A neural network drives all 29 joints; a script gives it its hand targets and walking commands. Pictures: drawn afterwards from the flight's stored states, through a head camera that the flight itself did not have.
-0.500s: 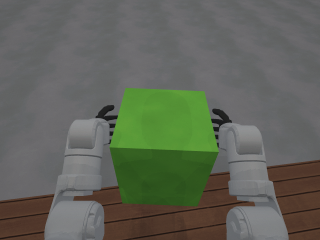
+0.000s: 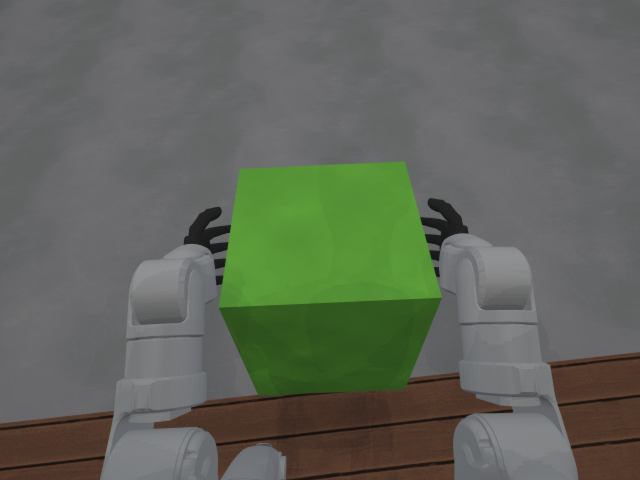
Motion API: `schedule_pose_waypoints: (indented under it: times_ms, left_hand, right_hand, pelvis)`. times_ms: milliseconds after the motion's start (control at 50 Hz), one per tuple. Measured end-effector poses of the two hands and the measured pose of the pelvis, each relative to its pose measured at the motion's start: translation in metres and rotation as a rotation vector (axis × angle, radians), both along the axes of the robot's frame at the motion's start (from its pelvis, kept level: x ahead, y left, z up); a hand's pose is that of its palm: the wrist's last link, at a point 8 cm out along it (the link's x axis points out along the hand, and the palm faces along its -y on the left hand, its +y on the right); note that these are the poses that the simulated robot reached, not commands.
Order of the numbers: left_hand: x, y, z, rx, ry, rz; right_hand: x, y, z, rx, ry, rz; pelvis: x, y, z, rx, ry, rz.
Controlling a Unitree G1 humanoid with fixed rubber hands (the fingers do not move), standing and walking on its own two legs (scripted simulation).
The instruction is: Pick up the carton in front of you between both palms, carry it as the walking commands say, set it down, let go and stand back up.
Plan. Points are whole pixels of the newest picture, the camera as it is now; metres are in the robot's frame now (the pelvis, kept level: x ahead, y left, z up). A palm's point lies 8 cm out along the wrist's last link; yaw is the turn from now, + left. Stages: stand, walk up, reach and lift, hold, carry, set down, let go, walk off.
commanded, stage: carry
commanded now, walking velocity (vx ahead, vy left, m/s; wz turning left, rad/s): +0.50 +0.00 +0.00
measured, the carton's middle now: (327, 285) +0.36 +0.01 +0.00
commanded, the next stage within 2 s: none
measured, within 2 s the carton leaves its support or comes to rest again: neither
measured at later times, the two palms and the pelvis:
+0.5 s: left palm (236, 112) +0.68 +0.17 +0.05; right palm (410, 116) +0.66 -0.13 +0.05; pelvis +0.32 +0.03 -0.05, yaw -1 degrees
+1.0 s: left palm (264, 33) +0.97 +0.15 +0.04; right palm (399, 25) +0.99 -0.15 +0.03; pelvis +0.63 -0.01 -0.06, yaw +1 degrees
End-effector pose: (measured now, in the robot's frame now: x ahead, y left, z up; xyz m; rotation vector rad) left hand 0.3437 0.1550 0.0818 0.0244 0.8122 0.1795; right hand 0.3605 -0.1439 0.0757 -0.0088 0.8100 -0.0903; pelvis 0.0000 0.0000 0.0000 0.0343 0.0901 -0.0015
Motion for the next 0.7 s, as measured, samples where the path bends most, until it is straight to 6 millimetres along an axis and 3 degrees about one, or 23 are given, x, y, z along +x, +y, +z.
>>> schedule_pose_waypoints:
  times_ms: [160,260,320,380,460,520,700]
  left_hand:
    - [0.095,0.009,0.018,-0.029,-0.115,0.031]
    - [0.172,0.022,0.024,-0.026,-0.179,0.014]
    - [0.225,0.028,0.013,-0.028,-0.197,-0.015]
    - [0.269,0.027,-0.008,-0.038,-0.145,-0.05]
    - [0.312,0.016,-0.03,-0.028,-0.028,-0.102]
    - [0.345,0.009,-0.038,-0.029,0.005,-0.123]
    - [0.458,-0.006,-0.034,-0.059,-0.08,-0.105]
  right_hand:
    - [0.097,0.009,0.019,0.023,-0.112,-0.017]
    - [0.171,0.021,0.028,0.011,-0.177,-0.019]
    - [0.218,0.028,0.022,-0.02,-0.197,-0.022]
    - [0.253,0.026,0.004,-0.059,-0.146,-0.033]
    - [0.28,0.015,-0.022,-0.059,-0.027,-0.073]
    - [0.306,0.009,-0.031,-0.052,0.005,-0.1]
    - [0.42,-0.006,-0.022,-0.04,-0.08,-0.123]
  pelvis:
    - [0.094,0.0,0.0,-0.012,0.014,-0.007]
    - [0.171,0.01,-0.021,-0.037,0.007,-0.017]
    - [0.224,0.017,-0.048,-0.059,-0.016,-0.027]
    - [0.257,0.023,-0.059,-0.033,-0.017,-0.018]
    - [0.298,0.032,-0.054,-0.047,-0.014,-0.017]
    - [0.328,0.035,-0.048,-0.054,-0.007,-0.023]
    - [0.438,0.025,-0.046,-0.055,0.01,-0.011]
